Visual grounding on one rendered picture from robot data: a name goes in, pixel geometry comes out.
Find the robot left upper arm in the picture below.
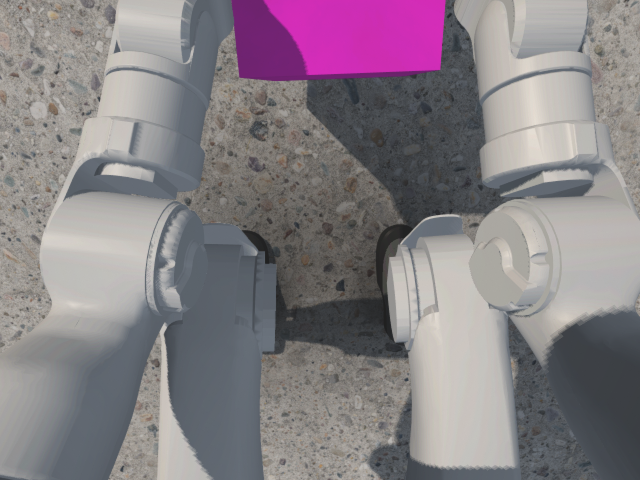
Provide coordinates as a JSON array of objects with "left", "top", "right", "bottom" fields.
[{"left": 0, "top": 189, "right": 208, "bottom": 480}]

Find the robot right upper arm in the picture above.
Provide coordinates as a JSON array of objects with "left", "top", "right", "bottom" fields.
[{"left": 469, "top": 196, "right": 640, "bottom": 480}]

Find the carton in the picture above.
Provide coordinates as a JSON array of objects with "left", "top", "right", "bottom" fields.
[{"left": 231, "top": 0, "right": 446, "bottom": 81}]

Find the robot left shin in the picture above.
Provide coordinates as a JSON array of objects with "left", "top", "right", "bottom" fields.
[{"left": 160, "top": 223, "right": 258, "bottom": 342}]

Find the right robot forearm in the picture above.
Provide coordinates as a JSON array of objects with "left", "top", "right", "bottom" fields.
[{"left": 454, "top": 0, "right": 640, "bottom": 220}]

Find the left robot forearm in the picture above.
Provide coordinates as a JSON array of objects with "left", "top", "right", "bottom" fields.
[{"left": 40, "top": 0, "right": 234, "bottom": 287}]

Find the left robot foot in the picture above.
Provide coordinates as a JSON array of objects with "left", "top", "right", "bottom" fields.
[{"left": 241, "top": 230, "right": 269, "bottom": 264}]

